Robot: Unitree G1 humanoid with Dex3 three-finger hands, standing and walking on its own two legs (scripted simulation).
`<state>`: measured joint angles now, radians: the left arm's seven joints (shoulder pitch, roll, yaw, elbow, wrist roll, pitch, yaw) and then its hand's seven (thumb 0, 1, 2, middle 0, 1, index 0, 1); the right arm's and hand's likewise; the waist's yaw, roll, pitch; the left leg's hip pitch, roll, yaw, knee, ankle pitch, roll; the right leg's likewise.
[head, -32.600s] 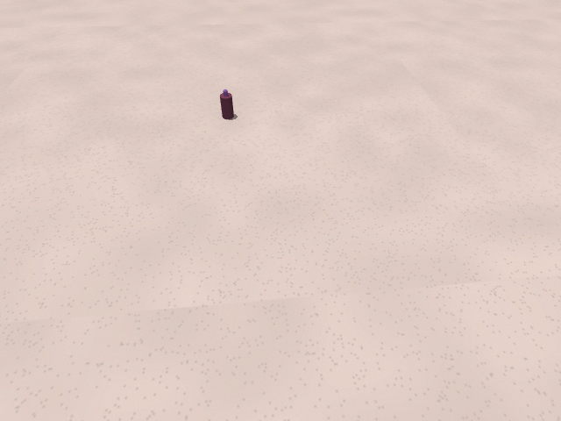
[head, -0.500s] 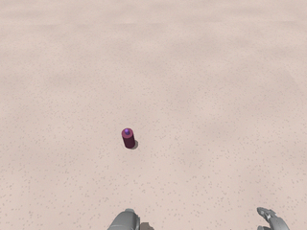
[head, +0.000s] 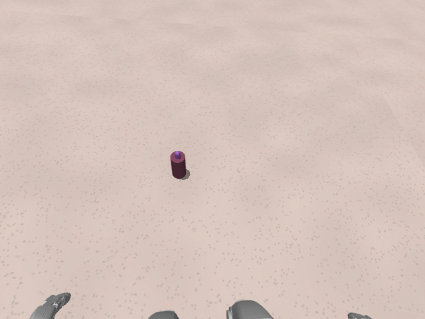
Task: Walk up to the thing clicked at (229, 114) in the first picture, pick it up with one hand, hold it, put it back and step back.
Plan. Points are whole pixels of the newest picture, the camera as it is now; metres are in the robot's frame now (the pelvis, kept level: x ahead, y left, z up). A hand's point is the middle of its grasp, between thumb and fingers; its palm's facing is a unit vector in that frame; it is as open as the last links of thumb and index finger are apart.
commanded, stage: step back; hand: left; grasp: from the side
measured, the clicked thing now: (178, 163) +0.89 +0.18 -0.66
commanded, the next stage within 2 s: stand in 1.36 s
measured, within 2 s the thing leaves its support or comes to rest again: neither
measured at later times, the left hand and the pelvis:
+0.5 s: hand out of the picture -0.09 +0.27 -0.14, palm faces +0.06 -0.90 -0.44, open 7.4 cm; pelvis -0.17 -0.02 -0.01, yaw +3 degrees
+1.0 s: hand out of the picture -0.15 +0.26 -0.15, palm faces +0.06 -0.93 -0.36, open 7.4 cm; pelvis -0.18 +0.00 +0.00, yaw +3 degrees
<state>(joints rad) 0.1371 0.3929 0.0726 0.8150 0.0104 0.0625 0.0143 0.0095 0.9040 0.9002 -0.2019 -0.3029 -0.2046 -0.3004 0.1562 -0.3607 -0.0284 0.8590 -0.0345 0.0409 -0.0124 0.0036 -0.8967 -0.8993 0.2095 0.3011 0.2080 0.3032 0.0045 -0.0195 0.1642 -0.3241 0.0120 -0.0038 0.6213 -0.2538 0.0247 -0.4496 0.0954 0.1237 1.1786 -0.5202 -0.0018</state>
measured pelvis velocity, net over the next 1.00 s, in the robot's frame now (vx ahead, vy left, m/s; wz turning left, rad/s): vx -0.18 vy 0.00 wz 0.06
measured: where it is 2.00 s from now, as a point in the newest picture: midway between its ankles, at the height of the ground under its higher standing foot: outside the picture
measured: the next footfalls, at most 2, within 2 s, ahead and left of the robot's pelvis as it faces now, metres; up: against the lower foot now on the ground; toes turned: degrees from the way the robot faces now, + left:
right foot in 0.14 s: -0.08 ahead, -0.13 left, +0.00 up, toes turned +1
left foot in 0.46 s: -0.10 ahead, +0.13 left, +0.00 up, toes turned +4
